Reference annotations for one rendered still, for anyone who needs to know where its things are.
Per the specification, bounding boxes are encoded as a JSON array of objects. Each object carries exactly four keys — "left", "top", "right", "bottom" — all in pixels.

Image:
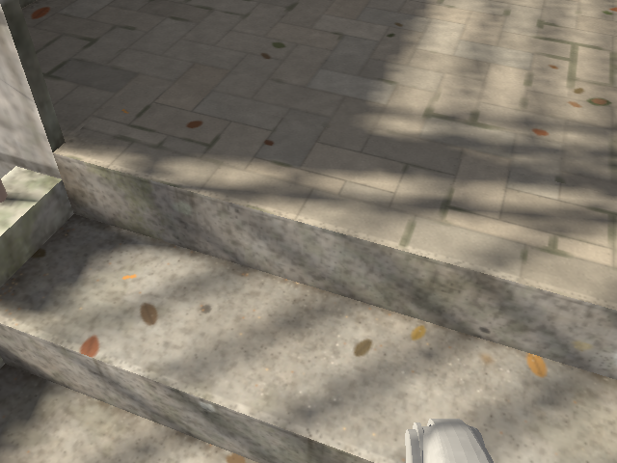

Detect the robot right thigh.
[{"left": 405, "top": 419, "right": 494, "bottom": 463}]

